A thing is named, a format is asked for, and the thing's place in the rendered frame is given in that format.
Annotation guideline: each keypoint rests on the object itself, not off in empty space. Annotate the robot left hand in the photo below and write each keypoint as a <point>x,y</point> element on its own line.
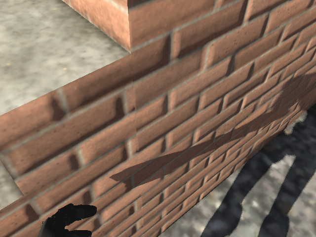
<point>55,226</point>

